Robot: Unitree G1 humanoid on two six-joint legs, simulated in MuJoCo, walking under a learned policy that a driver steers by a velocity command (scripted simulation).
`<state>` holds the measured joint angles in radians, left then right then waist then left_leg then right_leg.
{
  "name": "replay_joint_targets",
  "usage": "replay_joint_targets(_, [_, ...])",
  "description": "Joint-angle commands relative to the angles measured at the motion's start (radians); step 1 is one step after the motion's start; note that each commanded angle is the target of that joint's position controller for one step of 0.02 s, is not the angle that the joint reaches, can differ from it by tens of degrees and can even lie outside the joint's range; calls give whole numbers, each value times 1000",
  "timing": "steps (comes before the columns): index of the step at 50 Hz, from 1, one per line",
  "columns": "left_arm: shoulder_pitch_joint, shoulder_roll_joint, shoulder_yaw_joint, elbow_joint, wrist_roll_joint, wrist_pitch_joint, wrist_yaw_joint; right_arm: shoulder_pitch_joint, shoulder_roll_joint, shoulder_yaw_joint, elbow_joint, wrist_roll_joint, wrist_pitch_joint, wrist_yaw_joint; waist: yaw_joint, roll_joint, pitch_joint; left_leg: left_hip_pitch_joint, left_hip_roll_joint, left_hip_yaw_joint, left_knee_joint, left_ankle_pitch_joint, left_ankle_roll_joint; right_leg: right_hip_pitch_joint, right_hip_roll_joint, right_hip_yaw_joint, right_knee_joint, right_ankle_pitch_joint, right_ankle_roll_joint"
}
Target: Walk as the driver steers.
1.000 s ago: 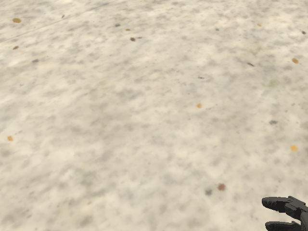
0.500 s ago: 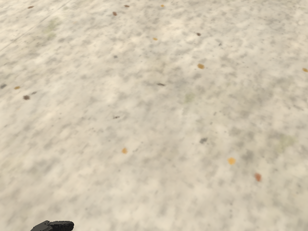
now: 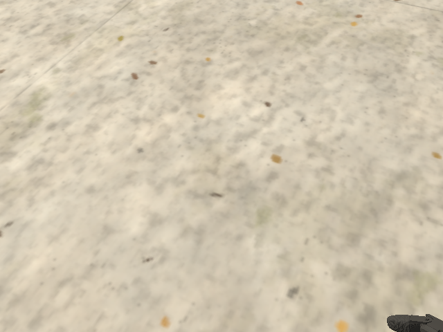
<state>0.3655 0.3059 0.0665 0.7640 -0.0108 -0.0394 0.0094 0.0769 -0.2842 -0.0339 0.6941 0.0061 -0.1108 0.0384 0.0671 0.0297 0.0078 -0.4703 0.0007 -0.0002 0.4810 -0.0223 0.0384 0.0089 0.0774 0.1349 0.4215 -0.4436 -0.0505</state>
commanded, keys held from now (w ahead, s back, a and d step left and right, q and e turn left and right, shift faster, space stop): w+q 0.64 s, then w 0.02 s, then w+q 0.34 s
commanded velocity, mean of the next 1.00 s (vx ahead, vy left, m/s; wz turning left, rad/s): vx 0.50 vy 0.00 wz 0.46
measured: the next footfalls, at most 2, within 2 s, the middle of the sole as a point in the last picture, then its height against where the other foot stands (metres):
right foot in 0.50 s outside the picture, level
left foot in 1.02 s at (151, 285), level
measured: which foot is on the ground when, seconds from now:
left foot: down 0.00-0.52, up 0.54-1.00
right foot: down 0.00-0.00, up 0.02-0.48, down 0.50-1.00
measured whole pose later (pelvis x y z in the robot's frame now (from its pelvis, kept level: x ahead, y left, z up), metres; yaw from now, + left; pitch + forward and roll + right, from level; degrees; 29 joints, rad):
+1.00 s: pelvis +0.51 +0.12 +0.00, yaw +33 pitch +2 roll -2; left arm 0.34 0.32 0.08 0.85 -0.02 -0.06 0.00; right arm 0.06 -0.28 -0.04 0.59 0.02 -0.02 0.06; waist 0.09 0.03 0.05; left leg -0.56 0.04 0.03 0.61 -0.11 0.07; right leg 0.10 -0.03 -0.22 0.31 -0.42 0.04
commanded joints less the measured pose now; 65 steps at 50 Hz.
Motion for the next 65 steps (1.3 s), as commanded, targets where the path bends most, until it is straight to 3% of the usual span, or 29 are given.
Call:
replay_joint_targets(1, [36, 84, 8, -68, 30, -5, 11, 285, -243, -79, -5, -10, -13, -4, -141, 46, -284, 550, 187, -275, 26, 43, 169, -227, -122, -15, 520, 580, -43])
replay_joint_targets(2, [132, 29, -7, -74, 13, -23, 4, 329, -274, -89, 26, -2, -5, 11, -93, 316, -325, 789, 336, -738, -138, -221, 308, -592, 21, -55, 796, -73, 30])
replay_joint_targets(3, [51, 115, 2, -79, 0, -37, -1, 310, -183, -66, 16, 27, -4, 14, -127, 180, -243, 766, 329, -793, -201, -431, 274, -721, -39, 20, 871, -88, 22])
replay_joint_targets(4, [-70, 143, 11, -104, -14, -49, -7, 249, -146, -56, 2, 20, 3, 9, -140, 85, -113, 645, 296, -652, -211, -391, 236, -759, -79, 3, 854, 7, 16])
replay_joint_targets(6, [-157, 118, 9, -128, 16, -69, -9, 200, -135, -49, -12, 1, 14, 1, -110, -20, -18, 470, 221, -496, -233, -165, 219, -724, -131, -24, 734, 108, 24])
replay_joint_targets(10, [-142, 75, 4, -135, 30, -59, -7, 207, -132, -47, -11, 6, 18, -19, -68, 50, -37, 375, 160, -379, -270, 40, 231, -638, -143, -55, 552, 152, 77])
replay_joint_targets(16, [-345, 33, -13, -176, 20, -64, -11, 283, -171, -62, 23, 18, 43, -53, -131, 51, 3, 273, 97, -299, -262, 34, 177, -556, -88, -66, 192, 464, 121])
replay_joint_targets(21, [-435, 60, -2, -199, 5, -84, -29, 338, -164, -64, 43, 25, 66, -63, -144, 64, 6, 339, 124, -399, -175, -19, 153, -477, -51, -40, 57, 463, 98])
replay_joint_targets(24, [-317, 104, 23, -169, 2, -96, -24, 297, -156, -66, 31, 22, 76, -64, -66, 94, -30, 348, 113, -431, -60, 70, 118, -296, -57, -56, -16, 401, 42])
replay_joint_targets(25, [-204, 136, 38, -150, 13, -99, -16, 281, -121, -54, 16, 15, 74, -59, -9, 72, -124, 291, 64, -388, 94, 87, 88, -96, -123, -18, -8, 398, -3])
replay_joint_targets(26, [-41, 195, 53, -134, 21, -94, -6, 295, -64, -33, -7, -7, 70, -58, 44, -60, -277, 150, -13, -289, 375, -141, 50, 170, -303, 167, 16, 339, -67])
replay_joint_targets(27, [0, 236, 63, -98, 22, -78, -15, 435, -28, -19, -32, 27, 63, -57, -32, -388, -348, -181, -108, -192, 634, -592, 5, 387, -494, 604, -76, 119, -213])
replay_joint_targets(28, [-41, 135, 42, -116, 5, -73, -19, 411, -134, -39, 0, 38, 65, -60, -14, -244, -234, -283, -15, -203, 747, -546, -9, 300, -484, 610, -114, -56, -188])
replay_joint_targets(29, [-79, 86, 29, -120, 4, -69, -16, 305, -174, -53, -12, 29, 70, -59, 7, -150, -111, -300, 12, -177, 766, -449, -18, 178, -435, 447, -130, -6, -148])
replay_joint_targets(31, [-144, 59, 18, -107, 16, -64, -17, 231, -146, -56, -31, 11, 73, -55, -26, -85, -2, -258, 68, -145, 716, -335, -35, -7, -359, 251, -177, 220, -129])
replay_joint_targets(35, [-151, 69, 22, -68, 14, -79, -19, 207, -74, -43, -59, 20, 85, -39, -56, -125, 20, -219, 111, -110, 630, -265, -49, -115, -321, 64, -261, 373, -146])
replay_joint_targets(42, [-121, 137, 38, -16, 7, -67, -11, 31, -48, -24, -117, 16, 67, -5, -5, -78, 44, -190, 103, -40, 278, 43, -44, -76, -301, -173, -279, 546, -121])
replay_joint_targets(46, [-64, 172, 47, 21, -11, -46, -8, -63, -58, -25, -169, 19, 69, 15, 11, -81, 68, -185, 80, 6, 168, -5, -3, 30, -341, -227, -238, 610, -92])
replay_joint_targets(48, [-65, 198, 54, 25, -18, -32, -3, -48, -84, -38, -183, 15, 74, 21, -20, -104, 40, -112, 33, 53, 142, -104, 34, 74, -349, -265, -141, 864, -69])
replay_joint_targets(50, [-78, 217, 58, 19, -23, -17, 7, 131, -147, -76, -148, 12, 83, 15, -134, -110, -72, 154, -48, 103, 93, -131, 90, 39, -323, -319, 136, 1116, -34])
replay_joint_targets(51, [-68, 191, 46, 11, -13, -17, 13, 309, -209, -111, -101, 16, 91, -1, -218, -67, -161, 443, -46, 42, 65, -95, 131, -134, -287, -332, 384, 991, 2])
replay_joint_targets(52, [11, 65, 3, -45, 32, -33, 3, 349, -330, -134, -95, 23, 93, -18, -150, 196, -250, 815, 223, -445, 38, -173, 284, -583, -142, -324, 768, 191, 66])
replay_joint_targets(53, [-24, 81, -8, -62, 24, -69, -11, 364, -300, -116, -133, 20, 78, -13, -170, 173, -427, 916, 346, -860, -134, -326, 390, -741, -38, -85, 943, -168, 70])
replay_joint_targets(54, [-134, 156, 14, -88, -20, -87, -22, 340, -229, -94, -120, 9, 64, -6, -198, 85, -306, 842, 312, -723, -171, -324, 324, -834, -98, -31, 959, -81, 54])
replay_joint_targets(55, [-169, 144, 7, -103, -25, -98, -23, 294, -204, -86, -114, 10, 57, -6, -166, 51, -183, 692, 269, -587, -179, -258, 290, -831, -136, -49, 884, 9, 41])
replay_joint_targets(56, [-169, 135, 7, -91, -3, -100, -14, 225, -179, -78, -120, 9, 55, -8, -119, -11, -113, 547, 226, -488, -185, -155, 260, -775, -171, -53, 798, 70, 48])
replay_joint_targets(58, [-139, 142, 16, -81, 19, -80, -10, 151, -147, -64, -142, -6, 54, -14, -55, 28, -70, 366, 176, -396, -226, 4, 247, -647, -199, -50, 712, 135, 67])
replay_joint_targets(60, [-129, 115, 11, -75, 27, -62, -9, 149, -152, -66, -131, -2, 48, -22, -42, 30, -61, 285, 158, -343, -247, 96, 261, -611, -190, -69, 649, 170, 98])
replay_joint_targets(65, [-311, 59, -12, -121, 25, -57, -13, 216, -178, -74, -85, 9, 55, -50, -102, 42, -8, 208, 89, -261, -246, 3, 204, -579, -134, -76, 303, 455, 132])
Over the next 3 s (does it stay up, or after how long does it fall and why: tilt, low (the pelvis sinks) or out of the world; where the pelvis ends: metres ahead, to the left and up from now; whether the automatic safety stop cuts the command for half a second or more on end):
stays up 1.00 0.89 0.01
